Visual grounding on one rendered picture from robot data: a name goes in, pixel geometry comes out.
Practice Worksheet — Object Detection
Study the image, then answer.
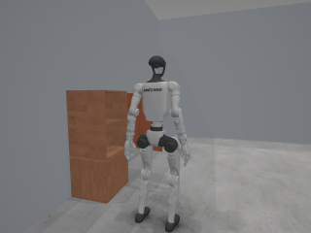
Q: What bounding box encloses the robot right upper arm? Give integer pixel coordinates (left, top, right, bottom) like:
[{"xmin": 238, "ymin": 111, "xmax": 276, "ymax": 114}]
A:
[{"xmin": 167, "ymin": 82, "xmax": 181, "ymax": 117}]

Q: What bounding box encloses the robot right forearm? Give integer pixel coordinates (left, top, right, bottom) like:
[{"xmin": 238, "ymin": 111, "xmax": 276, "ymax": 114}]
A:
[{"xmin": 173, "ymin": 108, "xmax": 188, "ymax": 145}]

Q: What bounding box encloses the cupboard door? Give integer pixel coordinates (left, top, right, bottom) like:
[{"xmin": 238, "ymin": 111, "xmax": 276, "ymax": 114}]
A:
[{"xmin": 126, "ymin": 93, "xmax": 163, "ymax": 151}]

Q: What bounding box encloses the left robot hand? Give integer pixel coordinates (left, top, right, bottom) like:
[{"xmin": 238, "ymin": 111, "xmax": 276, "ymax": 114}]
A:
[{"xmin": 124, "ymin": 139, "xmax": 136, "ymax": 160}]

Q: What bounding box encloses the right robot hand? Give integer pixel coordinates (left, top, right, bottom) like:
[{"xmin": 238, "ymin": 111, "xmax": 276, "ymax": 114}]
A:
[{"xmin": 178, "ymin": 143, "xmax": 190, "ymax": 167}]

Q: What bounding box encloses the robot left upper arm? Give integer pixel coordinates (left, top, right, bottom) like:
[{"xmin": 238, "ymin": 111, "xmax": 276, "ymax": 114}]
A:
[{"xmin": 128, "ymin": 83, "xmax": 144, "ymax": 117}]

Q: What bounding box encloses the robot head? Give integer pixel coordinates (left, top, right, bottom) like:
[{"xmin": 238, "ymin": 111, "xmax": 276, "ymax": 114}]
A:
[{"xmin": 147, "ymin": 55, "xmax": 166, "ymax": 83}]

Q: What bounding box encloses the humanoid robot torso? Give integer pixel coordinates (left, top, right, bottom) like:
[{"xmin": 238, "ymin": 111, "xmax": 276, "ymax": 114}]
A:
[{"xmin": 142, "ymin": 79, "xmax": 171, "ymax": 147}]

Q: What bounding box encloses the robot left forearm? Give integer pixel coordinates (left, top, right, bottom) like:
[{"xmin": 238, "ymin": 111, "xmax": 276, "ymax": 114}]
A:
[{"xmin": 126, "ymin": 113, "xmax": 136, "ymax": 140}]

